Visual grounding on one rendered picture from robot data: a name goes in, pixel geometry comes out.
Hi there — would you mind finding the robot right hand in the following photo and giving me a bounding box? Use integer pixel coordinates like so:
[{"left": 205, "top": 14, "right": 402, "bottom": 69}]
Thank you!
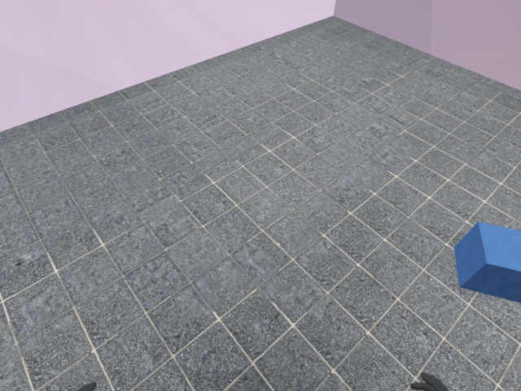
[{"left": 410, "top": 372, "right": 449, "bottom": 391}]

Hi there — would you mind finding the carton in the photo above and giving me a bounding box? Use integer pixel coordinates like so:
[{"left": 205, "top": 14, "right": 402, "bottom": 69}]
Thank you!
[{"left": 454, "top": 222, "right": 521, "bottom": 303}]

